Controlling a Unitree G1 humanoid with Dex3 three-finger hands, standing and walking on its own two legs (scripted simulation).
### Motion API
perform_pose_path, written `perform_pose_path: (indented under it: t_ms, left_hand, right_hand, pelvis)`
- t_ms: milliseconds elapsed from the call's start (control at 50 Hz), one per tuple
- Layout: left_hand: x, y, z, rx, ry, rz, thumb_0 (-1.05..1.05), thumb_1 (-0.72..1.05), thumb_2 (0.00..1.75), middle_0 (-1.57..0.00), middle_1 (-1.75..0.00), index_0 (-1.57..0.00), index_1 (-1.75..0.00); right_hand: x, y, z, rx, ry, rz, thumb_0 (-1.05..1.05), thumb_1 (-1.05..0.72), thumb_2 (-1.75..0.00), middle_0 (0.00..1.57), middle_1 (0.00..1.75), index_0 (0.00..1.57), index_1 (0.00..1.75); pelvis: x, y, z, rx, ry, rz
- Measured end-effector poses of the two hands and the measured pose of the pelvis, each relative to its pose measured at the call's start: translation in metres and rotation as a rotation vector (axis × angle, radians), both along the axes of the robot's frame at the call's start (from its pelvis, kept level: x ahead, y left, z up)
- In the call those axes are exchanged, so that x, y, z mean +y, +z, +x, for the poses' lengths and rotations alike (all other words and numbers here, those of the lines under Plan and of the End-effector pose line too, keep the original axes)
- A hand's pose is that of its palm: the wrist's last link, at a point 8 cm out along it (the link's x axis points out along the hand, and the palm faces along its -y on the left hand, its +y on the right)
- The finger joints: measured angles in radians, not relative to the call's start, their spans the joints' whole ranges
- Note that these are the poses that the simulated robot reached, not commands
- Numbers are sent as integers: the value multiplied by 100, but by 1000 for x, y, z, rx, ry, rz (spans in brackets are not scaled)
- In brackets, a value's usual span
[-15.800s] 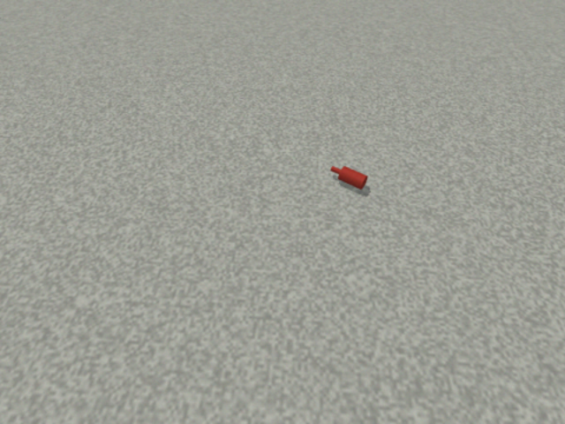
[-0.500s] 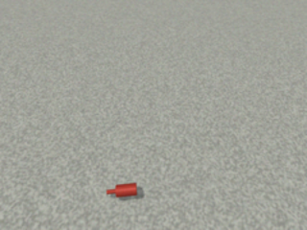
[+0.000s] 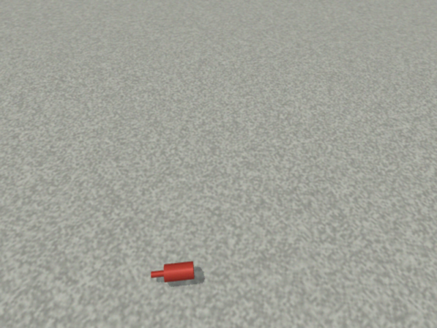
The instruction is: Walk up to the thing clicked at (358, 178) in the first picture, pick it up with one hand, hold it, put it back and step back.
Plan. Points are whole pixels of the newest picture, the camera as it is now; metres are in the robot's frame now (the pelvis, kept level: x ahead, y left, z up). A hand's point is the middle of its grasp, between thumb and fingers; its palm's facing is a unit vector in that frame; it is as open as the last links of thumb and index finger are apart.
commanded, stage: stand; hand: left
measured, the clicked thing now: (172, 272) +0.48 +0.19 -0.75
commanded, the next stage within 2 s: walk up in 0.38 s
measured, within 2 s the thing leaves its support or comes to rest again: neither
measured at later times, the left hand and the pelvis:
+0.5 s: hand out of the picture +0.08 +0.26 -0.16, palm faces -0.06 -0.93 -0.35, open 7.4 cm; pelvis +0.01 -0.01 -0.01, yaw -2 degrees
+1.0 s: hand (148, 327) +0.17 +0.15 -0.16, palm faces +0.00 -0.93 -0.37, open 7.4 cm; pelvis +0.08 -0.11 -0.02, yaw +0 degrees
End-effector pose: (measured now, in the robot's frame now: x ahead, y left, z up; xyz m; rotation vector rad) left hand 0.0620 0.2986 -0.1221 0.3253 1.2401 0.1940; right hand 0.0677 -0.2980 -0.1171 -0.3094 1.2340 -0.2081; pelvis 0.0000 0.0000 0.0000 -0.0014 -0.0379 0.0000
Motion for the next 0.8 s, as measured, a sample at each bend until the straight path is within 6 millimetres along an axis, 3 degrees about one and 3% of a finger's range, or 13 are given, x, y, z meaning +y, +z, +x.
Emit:
perform_pose_path:
  t_ms: [440, 540, 640, 720, 800]
  left_hand:
    - [4, -3, 6, 18, -12, -7, 0, 90, 90, -20, -30, -20, -30]
    - [4, -3, 19, 24, -15, 10, 0, 91, 90, -20, -30, -20, -30]
    - [-17, -2, 37, 27, -34, 23, 0, 91, 90, -20, -30, -20, -30]
    - [-50, -9, 51, 21, -46, 52, 0, 91, 90, -20, -30, -20, -30]
    - [-88, -8, 58, 19, -40, 34, 0, 91, 90, -20, -30, -20, -30]
  right_hand:
    - [-3, 2, -1, -32, -18, -12, 0, -90, -90, 21, 30, 21, 30]
    - [-37, 11, -22, -38, -64, -75, 0, -90, -90, 21, 30, 21, 30]
    - [-89, 12, -37, 25, -92, -132, 0, -90, -90, 21, 30, 21, 30]
    - [-129, -9, -27, 55, -102, -131, 0, -90, -90, 21, 30, 21, 30]
    - [-137, -21, -2, 67, -90, -88, 1, -90, -90, 20, 30, 20, 30]
  pelvis:
    - [-2, -3, 5, 3, -20, 12]
    - [-23, -6, 15, -7, -38, 23]
    - [-53, -13, 31, -24, -61, 31]
    - [-83, -28, 46, -36, -63, 9]
    - [-97, -26, 56, -28, -56, -2]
